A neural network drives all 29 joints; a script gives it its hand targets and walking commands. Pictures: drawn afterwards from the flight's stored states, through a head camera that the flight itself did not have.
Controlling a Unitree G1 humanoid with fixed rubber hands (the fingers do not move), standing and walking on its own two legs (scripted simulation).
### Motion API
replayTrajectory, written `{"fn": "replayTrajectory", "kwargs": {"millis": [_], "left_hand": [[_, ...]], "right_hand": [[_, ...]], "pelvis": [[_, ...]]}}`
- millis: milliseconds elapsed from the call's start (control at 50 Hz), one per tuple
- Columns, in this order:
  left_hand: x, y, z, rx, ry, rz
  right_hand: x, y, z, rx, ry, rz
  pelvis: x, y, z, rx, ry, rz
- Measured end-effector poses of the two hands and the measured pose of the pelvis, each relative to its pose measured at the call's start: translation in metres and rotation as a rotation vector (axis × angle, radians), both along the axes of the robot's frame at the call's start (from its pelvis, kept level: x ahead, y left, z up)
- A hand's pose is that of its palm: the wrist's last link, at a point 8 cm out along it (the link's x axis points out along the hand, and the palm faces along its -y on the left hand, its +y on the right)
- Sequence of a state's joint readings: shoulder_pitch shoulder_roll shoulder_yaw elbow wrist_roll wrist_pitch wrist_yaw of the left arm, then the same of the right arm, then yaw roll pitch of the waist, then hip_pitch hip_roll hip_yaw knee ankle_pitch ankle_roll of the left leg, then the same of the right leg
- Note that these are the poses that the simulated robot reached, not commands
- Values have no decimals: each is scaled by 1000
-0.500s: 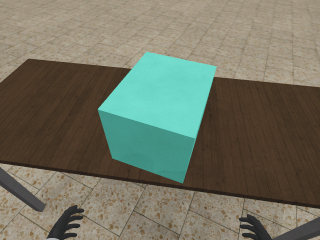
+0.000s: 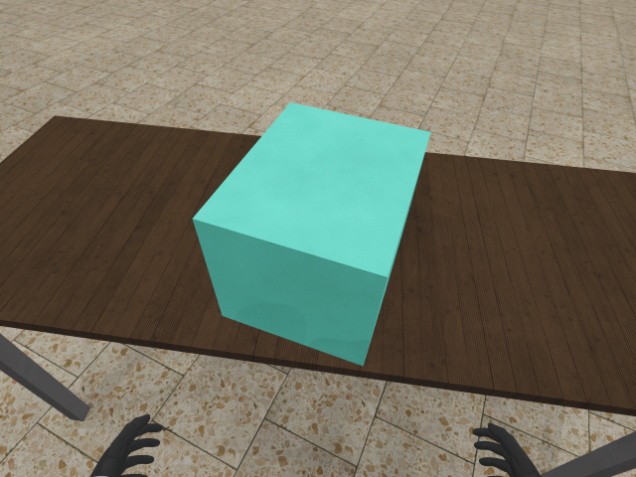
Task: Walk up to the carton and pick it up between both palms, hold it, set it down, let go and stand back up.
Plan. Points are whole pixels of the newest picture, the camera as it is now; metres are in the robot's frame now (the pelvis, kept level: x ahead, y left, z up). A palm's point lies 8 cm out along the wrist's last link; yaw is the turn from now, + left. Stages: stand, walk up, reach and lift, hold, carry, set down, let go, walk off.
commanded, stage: reach and lift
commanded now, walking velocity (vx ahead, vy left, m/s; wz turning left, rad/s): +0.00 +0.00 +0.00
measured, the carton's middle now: (324, 225) +0.45 +0.01 +0.05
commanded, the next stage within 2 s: none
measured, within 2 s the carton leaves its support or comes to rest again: neither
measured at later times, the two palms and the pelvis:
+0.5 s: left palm (110, 433) +0.17 +0.25 -0.02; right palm out of the picture +0.13 -0.23 -0.02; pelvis -0.01 +0.00 +0.02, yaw +0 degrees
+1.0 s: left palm (118, 389) +0.20 +0.23 +0.04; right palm (540, 453) +0.15 -0.21 +0.05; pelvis -0.01 +0.01 +0.02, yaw +0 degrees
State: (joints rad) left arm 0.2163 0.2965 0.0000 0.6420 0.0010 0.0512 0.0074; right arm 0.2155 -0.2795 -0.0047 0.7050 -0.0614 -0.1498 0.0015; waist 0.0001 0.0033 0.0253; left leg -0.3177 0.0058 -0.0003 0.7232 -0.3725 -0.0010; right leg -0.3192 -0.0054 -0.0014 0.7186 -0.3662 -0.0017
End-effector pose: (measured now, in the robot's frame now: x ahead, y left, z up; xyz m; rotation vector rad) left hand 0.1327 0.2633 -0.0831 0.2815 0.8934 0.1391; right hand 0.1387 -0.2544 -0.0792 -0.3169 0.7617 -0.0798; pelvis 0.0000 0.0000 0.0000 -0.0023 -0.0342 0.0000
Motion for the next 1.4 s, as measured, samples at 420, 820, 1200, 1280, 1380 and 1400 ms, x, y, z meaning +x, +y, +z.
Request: {"fn": "replayTrajectory", "kwargs": {"millis": [420, 820, 1200, 1280, 1380, 1400], "left_hand": [[40, -15, 66, -53, -211, -73], [51, -23, 106, -137, -413, -111], [81, -37, 145, -231, -571, -166], [87, -40, 154, -243, -604, -177], [95, -42, 157, -254, -613, -178], [96, -42, 156, -256, -610, -177]], "right_hand": [[-4, 12, 46, 20, -255, -79], [4, 36, 105, 85, -415, -173], [20, 55, 147, 156, -482, -256], [26, 58, 153, 166, -502, -254], [39, 59, 160, 172, -518, -249], [42, 60, 160, 173, -516, -248]], "pelvis": [[-5, -1, 20, -1, -126, 0], [-16, 7, 22, -9, -139, 2], [0, 8, 23, -11, -116, 2], [4, 8, 23, -11, -110, 2], [10, 8, 23, -11, -102, 1], [11, 8, 23, -11, -101, 1]]}}
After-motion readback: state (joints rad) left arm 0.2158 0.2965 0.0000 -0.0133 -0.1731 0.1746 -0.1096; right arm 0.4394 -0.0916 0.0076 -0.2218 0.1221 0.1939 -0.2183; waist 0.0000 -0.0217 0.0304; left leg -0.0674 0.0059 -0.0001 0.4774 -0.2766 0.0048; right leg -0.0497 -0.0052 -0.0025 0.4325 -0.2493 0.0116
